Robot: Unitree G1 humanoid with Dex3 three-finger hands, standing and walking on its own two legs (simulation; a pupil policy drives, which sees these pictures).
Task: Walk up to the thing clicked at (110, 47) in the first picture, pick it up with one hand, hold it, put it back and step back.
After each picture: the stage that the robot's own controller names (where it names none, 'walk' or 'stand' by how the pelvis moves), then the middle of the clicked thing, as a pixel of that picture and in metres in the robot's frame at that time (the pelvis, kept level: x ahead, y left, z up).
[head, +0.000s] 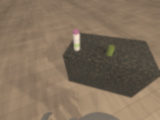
stand; (110, 50) +0.80 -0.21 -0.09
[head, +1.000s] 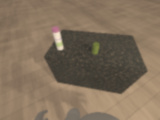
rise first; (95, 48) +0.74 -0.01 -0.06
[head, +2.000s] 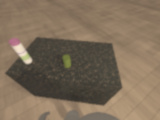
stand; (67, 61) +0.53 +0.24 -0.06
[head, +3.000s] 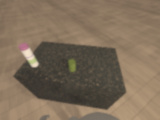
stand; (72, 65) +0.53 +0.19 -0.09
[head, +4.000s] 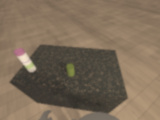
stand; (70, 70) +0.48 +0.19 -0.09
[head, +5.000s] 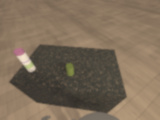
stand; (70, 69) +0.48 +0.20 -0.09
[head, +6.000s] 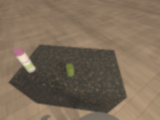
stand; (70, 70) +0.48 +0.20 -0.09
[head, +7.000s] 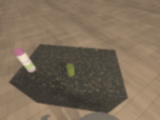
stand; (70, 70) +0.48 +0.20 -0.09
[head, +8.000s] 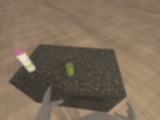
rise first; (69, 69) +0.48 +0.21 -0.09
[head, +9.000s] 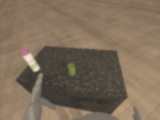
go down; (71, 69) +0.50 +0.22 -0.09
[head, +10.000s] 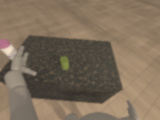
go down; (64, 63) +0.50 +0.21 -0.07
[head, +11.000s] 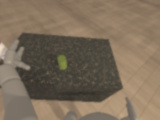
go down; (62, 62) +0.49 +0.21 -0.05
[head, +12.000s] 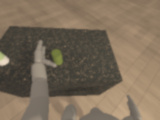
close in; (57, 57) +0.49 +0.22 -0.02
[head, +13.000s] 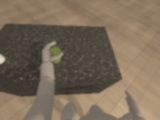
close; (56, 55) +0.50 +0.21 +0.00
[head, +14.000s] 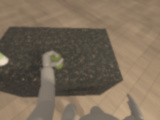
lift; (57, 61) +0.46 +0.21 +0.00
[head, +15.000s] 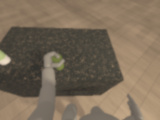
lift; (58, 62) +0.45 +0.21 +0.00
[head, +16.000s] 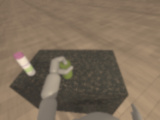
lift; (66, 69) +0.34 +0.17 +0.14
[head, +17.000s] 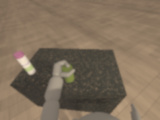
hold; (68, 73) +0.33 +0.16 +0.09
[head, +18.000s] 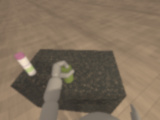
hold; (67, 73) +0.33 +0.17 +0.09
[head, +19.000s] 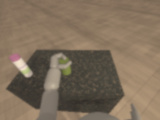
crouch; (65, 66) +0.38 +0.18 +0.11
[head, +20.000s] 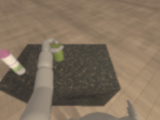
lower; (57, 52) +0.48 +0.22 +0.13
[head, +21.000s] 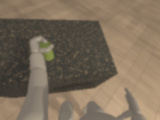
lower; (47, 51) +0.52 +0.23 +0.01
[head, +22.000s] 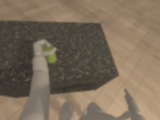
lower; (50, 53) +0.50 +0.22 +0.01
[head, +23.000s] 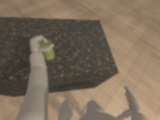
lower; (47, 50) +0.52 +0.23 +0.02
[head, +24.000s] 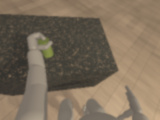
lower; (46, 48) +0.53 +0.23 +0.02
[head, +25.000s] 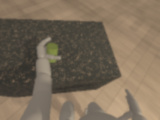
open; (52, 53) +0.49 +0.21 +0.01
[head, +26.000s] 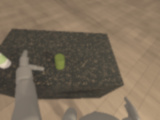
sink last; (59, 62) +0.46 +0.20 -0.02
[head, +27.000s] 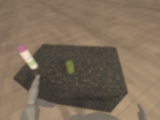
stand; (70, 67) +0.50 +0.23 -0.04
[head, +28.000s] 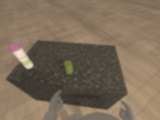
stand; (68, 67) +0.47 +0.22 -0.06
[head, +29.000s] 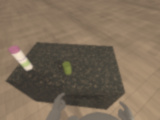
stand; (67, 68) +0.48 +0.23 -0.07
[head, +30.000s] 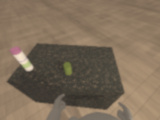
stand; (67, 68) +0.48 +0.22 -0.08
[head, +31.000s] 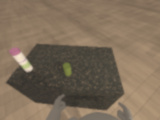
stand; (67, 69) +0.47 +0.23 -0.08
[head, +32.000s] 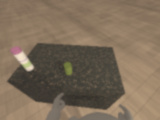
stand; (68, 68) +0.48 +0.22 -0.08
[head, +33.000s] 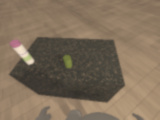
walk; (67, 61) +0.52 +0.23 -0.07
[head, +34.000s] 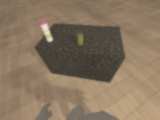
walk; (80, 39) +0.85 +0.16 -0.06
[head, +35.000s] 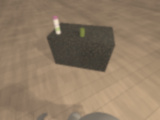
stand; (82, 32) +1.20 +0.18 -0.07
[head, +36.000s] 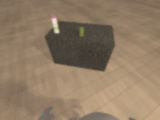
stand; (81, 31) +1.17 +0.17 -0.09
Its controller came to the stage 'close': yes
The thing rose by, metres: 0.21
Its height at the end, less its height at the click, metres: +0.00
